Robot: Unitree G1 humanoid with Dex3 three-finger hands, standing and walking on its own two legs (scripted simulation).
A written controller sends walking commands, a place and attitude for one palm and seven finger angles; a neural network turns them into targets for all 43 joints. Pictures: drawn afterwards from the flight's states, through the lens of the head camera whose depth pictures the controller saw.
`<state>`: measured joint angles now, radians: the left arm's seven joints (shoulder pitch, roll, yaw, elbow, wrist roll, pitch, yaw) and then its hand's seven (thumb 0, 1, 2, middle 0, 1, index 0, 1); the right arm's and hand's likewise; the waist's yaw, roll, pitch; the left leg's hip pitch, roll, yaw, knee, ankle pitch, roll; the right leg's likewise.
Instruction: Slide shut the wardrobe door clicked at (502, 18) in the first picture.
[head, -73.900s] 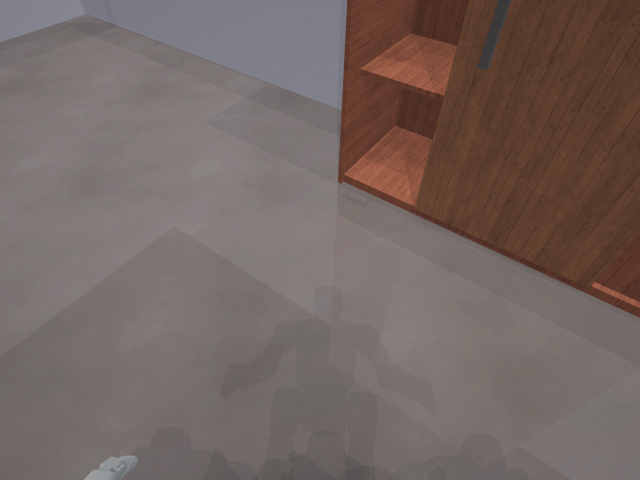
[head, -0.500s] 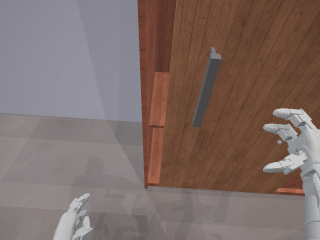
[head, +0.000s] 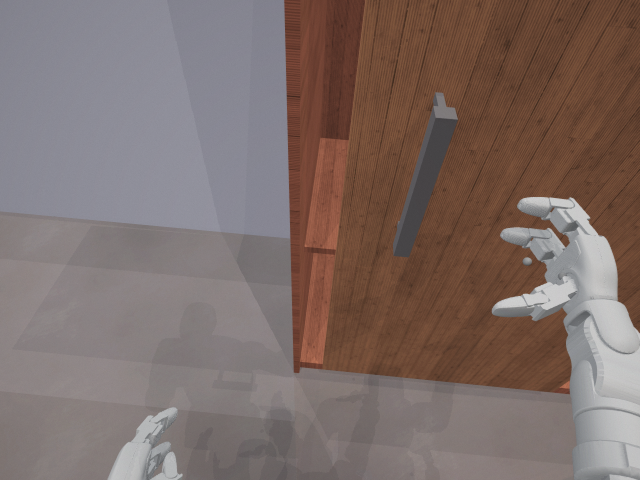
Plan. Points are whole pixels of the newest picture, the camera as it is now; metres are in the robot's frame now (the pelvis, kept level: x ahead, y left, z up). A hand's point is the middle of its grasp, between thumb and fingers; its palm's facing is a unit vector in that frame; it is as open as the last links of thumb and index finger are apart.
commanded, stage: move the hooked fingers beside the handle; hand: right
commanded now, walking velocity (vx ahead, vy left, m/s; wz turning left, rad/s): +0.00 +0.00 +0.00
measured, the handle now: (417, 183) +0.51 -0.10 +0.10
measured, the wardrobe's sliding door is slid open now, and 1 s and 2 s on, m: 0.07 0.07 0.07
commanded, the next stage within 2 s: feel for the door with the fingertips in 1.46 s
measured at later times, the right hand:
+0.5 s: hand (480, 225) +0.42 -0.17 +0.11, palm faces +0.03 +1.00 -0.02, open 14.0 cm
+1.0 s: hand (476, 220) +0.44 -0.17 +0.11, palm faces +0.03 +1.00 -0.01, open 14.0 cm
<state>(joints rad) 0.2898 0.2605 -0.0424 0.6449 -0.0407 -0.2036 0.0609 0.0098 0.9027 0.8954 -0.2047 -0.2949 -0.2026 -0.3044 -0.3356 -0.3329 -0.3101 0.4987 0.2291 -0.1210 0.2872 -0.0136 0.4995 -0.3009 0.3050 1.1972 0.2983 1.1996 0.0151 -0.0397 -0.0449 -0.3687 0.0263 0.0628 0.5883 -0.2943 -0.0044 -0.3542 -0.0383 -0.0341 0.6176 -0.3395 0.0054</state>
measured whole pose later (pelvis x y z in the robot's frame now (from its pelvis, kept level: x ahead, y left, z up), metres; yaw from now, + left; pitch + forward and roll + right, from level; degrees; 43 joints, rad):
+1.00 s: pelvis -0.01 +0.00 -0.01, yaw +2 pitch +9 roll +1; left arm 0.38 0.26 -0.01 0.66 -0.03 -0.06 0.01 0.01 0.91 0.90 -0.20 -0.29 -0.20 -0.30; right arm -0.63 -0.33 -0.31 0.85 0.15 -0.26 0.17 -0.01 0.50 -0.30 0.30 1.20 0.30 1.20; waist 0.07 -0.03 -0.06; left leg -0.50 0.01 0.04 0.64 -0.29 0.00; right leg -0.48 -0.06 -0.06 0.68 -0.36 0.00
